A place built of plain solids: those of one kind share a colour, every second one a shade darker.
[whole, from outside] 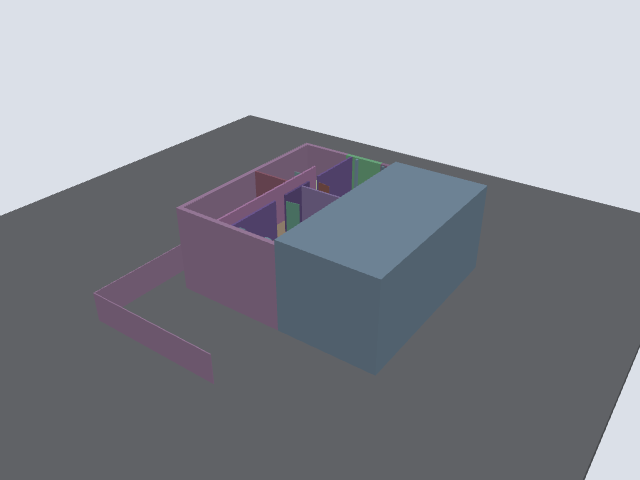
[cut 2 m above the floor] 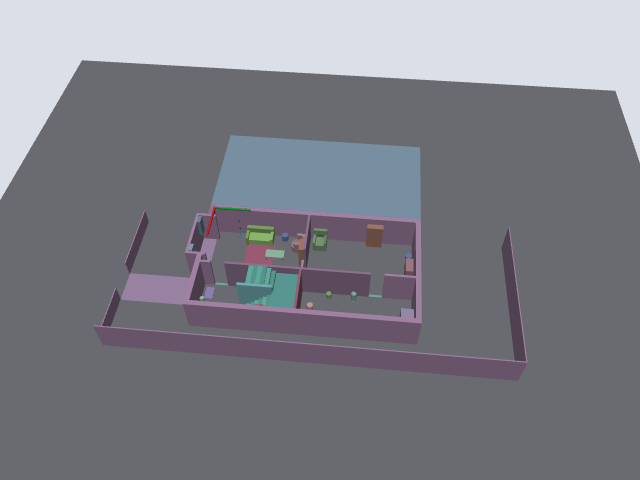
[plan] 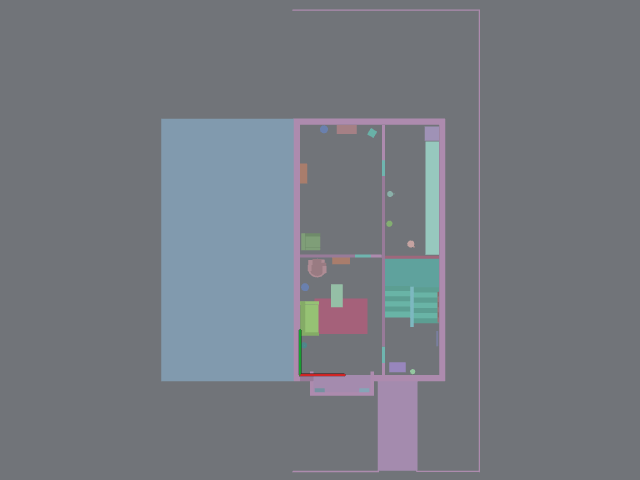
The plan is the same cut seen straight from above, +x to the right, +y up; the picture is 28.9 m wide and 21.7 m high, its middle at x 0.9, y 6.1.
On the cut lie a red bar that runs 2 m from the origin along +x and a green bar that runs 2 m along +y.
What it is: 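A semi-detached two-storey house, 6.3 m wide inside and 11.3 m deep; a hall 2.45 m wide with a dog-leg stair of 15 risers of 191 mm on goings of 232 mm; a front room and a back room; a bay window at the front; upstairs three bedrooms and a bathroom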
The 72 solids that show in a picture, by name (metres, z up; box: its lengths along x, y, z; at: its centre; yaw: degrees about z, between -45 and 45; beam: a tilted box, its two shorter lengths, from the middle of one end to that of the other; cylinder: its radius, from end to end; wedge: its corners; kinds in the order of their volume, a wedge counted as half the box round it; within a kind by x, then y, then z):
{
 "neighbour_house_1": {"box": [6.0, 11.87, 5.59], "at": [-3.28, 5.65, 2.75]},
 "wall_1": {"box": [0.28, 11.87, 5.29], "at": [-0.14, 5.65, 2.6]},
 "wall_2": {"box": [0.89, 0.28, 5.29], "at": [0.16, -0.14, 2.6]},
 "wall_3": {"box": [0.16, 1.1, 3.02], "at": [0.53, -0.39, 1.46]},
 "wall_4": {"box": [2.48, 0.14, 2.77], "at": [1.24, 5.38, 1.34]},
 "wall_5": {"box": [3.91, 0.06, 1.05], "at": [1.61, -4.37, 0.47]},
 "wall_6": {"box": [2.9, 0.16, 3.02], "at": [1.89, -0.86, 1.46]},
 "wall_7": {"box": [6.85, 0.28, 5.29], "at": [3.14, 11.45, 2.6]},
 "wall_8": {"box": [0.16, 1.1, 3.02], "at": [3.26, -0.39, 1.46]},
 "wall_9": {"box": [0.14, 0.54, 2.77], "at": [3.77, 0.27, 1.34]},
 "wall_10": {"box": [0.14, 7.72, 2.77], "at": [3.77, 5.14, 1.34]},
 "wall_11": {"box": [0.14, 1.6, 2.77], "at": [3.77, 10.5, 1.34]},
 "wall_12": {"box": [8.48, 0.06, 1.85], "at": [3.9, 16.49, 0.88]},
 "wall_13": {"box": [3.38, 0.28, 5.29], "at": [4.88, -0.14, 2.6]},
 "wall_14": {"box": [0.28, 11.87, 5.29], "at": [6.43, 5.65, 2.6]},
 "wall_15": {"box": [2.88, 0.06, 1.05], "at": [6.69, -4.37, 0.47]},
 "wall_16": {"box": [0.06, 20.92, 1.85], "at": [8.1, 6.06, 0.88]},
 "upper_floor_rooms_1": {"box": [3.84, 11.32, 0.14], "at": [1.92, 5.65, 2.79]},
 "tread_1": {"box": [1.14, 0.27, 2.69], "at": [4.41, 2.73, 1.33]},
 "tread_2": {"box": [1.14, 0.27, 2.5], "at": [4.41, 2.96, 1.23]},
 "tread_3": {"box": [1.14, 0.27, 2.31], "at": [4.41, 3.2, 1.13]},
 "tread_4": {"box": [1.14, 0.27, 2.12], "at": [4.41, 3.43, 1.04]},
 "tread_5": {"box": [1.14, 0.27, 1.93], "at": [4.41, 3.66, 0.94]},
 "tread_6": {"box": [1.14, 0.27, 1.74], "at": [4.41, 3.89, 0.85]},
 "tread_7": {"box": [1.14, 0.27, 0.21], "at": [5.71, 2.46, 0.09]},
 "tread_8": {"box": [1.14, 0.27, 0.4], "at": [5.71, 2.7, 0.18]},
 "tread_9": {"box": [1.14, 0.27, 0.59], "at": [5.71, 2.93, 0.28]},
 "tread_10": {"box": [1.14, 0.27, 0.78], "at": [5.71, 3.16, 0.37]},
 "tread_11": {"box": [1.14, 0.27, 0.97], "at": [5.71, 3.39, 0.47]},
 "tread_12": {"box": [1.14, 0.27, 1.16], "at": [5.71, 3.63, 0.56]},
 "tread_13": {"box": [1.14, 0.27, 1.36], "at": [5.71, 3.86, 0.66]},
 "half_landing_1": {"box": [2.45, 1.29, 1.55], "at": [5.06, 4.6, 0.75]},
 "ground_1": {"box": [2.58, 0.78, 0.5], "at": [1.89, -0.39, -0.25]},
 "ground_2": {"box": [1.8, 4.05, 0.5], "at": [4.41, -2.31, -0.25]},
 "corridor_wall_1": {"box": [0.14, 3.73, 2.52], "at": [2.75, 1.87, 3.98]},
 "corridor_wall_2": {"box": [0.14, 2.28, 2.52], "at": [2.75, 5.77, 3.98]},
 "corridor_wall_3": {"box": [0.14, 3.52, 2.52], "at": [2.75, 9.55, 3.98]},
 "landing_wall_1": {"box": [0.14, 8.71, 2.52], "at": [3.77, 6.95, 3.98]},
 "front_wall_over_bay_1": {"box": [2.58, 0.28, 2.52], "at": [1.89, -0.14, 3.98]},
 "landing_end_wall_1": {"box": [2.45, 0.14, 5.29], "at": [5.06, 5.32, 2.6]},
 "stair_spine_1": {"box": [0.16, 1.83, 3.91], "at": [5.06, 3.08, 1.91]},
 "bedrooms_wall_1": {"box": [2.68, 0.14, 2.52], "at": [1.34, 5.38, 3.98]},
 "shelf_1": {"box": [0.32, 0.9, 1.64], "at": [0.16, 9.11, 0.77]},
 "shelf_2": {"box": [0.8, 0.3, 1.68], "at": [1.85, 5.16, 0.79]},
 "sofa_1": {"box": [0.24, 1.56, 0.83], "at": [0.12, 2.55, 0.36]},
 "sofa_2": {"box": [0.86, 0.16, 0.65], "at": [0.43, 1.85, 0.28]},
 "sofa_3": {"box": [0.86, 0.16, 0.65], "at": [0.43, 3.25, 0.28]},
 "sofa_4": {"box": [0.65, 1.24, 0.37], "at": [0.51, 2.55, 0.24]},
 "fridge_freezer_1": {"box": [0.65, 0.65, 1.85], "at": [5.95, 10.91, 0.88]},
 "slotfit_seat_1": {"box": [0.17, 0.77, 1.01], "at": [0.14, 6.02, 0.46]},
 "slotfit_seat_2": {"box": [0.69, 0.15, 0.72], "at": [0.57, 6.34, 0.31]},
 "slotfit_seat_3": {"box": [0.66, 0.47, 0.51], "at": [0.58, 6.02, 0.2]},
 "dresser_1": {"box": [0.9, 0.42, 0.92], "at": [2.11, 11.1, 0.41]},
 "curtains_curtains_1": {"box": [0.46, 0.18, 1.45], "at": [0.89, -0.69, 1.59]},
 "curtains_curtains_2": {"box": [0.17, 0.19, 2.27], "at": [2.31, 0.09, 4.04]},
 "curtains_curtains_3": {"box": [0.46, 0.18, 1.45], "at": [2.9, -0.69, 1.59]},
 "laid_rug_front_room_1": {"box": [2.4, 1.6, 0.06], "at": [1.85, 2.65, -0.02]},
 "slotfit_front_seat_1": {"cylinder": 0.32, "from": [0.76, 4.8, -0.05], "to": [0.76, 4.8, 0.41]},
 "slotfit_front_seat_2": {"box": [0.19, 0.33, 0.81], "at": [1.11, 4.76, 0.36]},
 "worktop_1": {"box": [0.62, 5.12, 0.04], "at": [5.97, 8.0, 0.88]},
 "plant_pot_1": {"cylinder": 0.18, "from": [0.23, 3.97, 0.0], "to": [0.23, 3.97, 0.38]},
 "plant_pot_2": {"cylinder": 0.18, "from": [1.08, 11.11, 0.0], "to": [1.08, 11.11, 0.38]},
 "clutter_clutter_back_1": {"box": [0.33, 0.33, 0.66], "at": [3.26, 10.94, 0.28], "yaw": -31.1},
 "door_leaf_bedroom_front_1": {"box": [0.87, 0.04, 2.05], "at": [2.26, 3.79, 3.84], "yaw": -8.3},
 "door_leaf_bedroom_rear_1": {"box": [0.85, 0.04, 2.05], "at": [2.26, 6.84, 3.84], "yaw": 9.2},
 "clutter_clutter_kitchen_1": {"cylinder": 0.16, "from": [5.01, 5.92, -0.05], "to": [5.01, 5.92, 0.52]},
 "coffee_table_1": {"box": [0.54, 1.05, 0.07], "at": [1.66, 3.58, 0.36]},
 "bin_1": {"cylinder": 0.14, "from": [4.07, 8.18, -0.05], "to": [4.07, 8.18, 0.52]},
 "laid_doormat_1": {"box": [0.75, 0.45, 0.06], "at": [4.41, 0.35, -0.02]},
 "threshold_1": {"box": [0.71, 0.14, 0.06], "at": [2.84, 5.38, -0.02]},
 "threshold_2": {"box": [0.14, 0.74, 0.07], "at": [3.77, 0.91, -0.01]},
 "threshold_3": {"box": [0.14, 0.71, 0.07], "at": [3.77, 9.35, -0.01]}
}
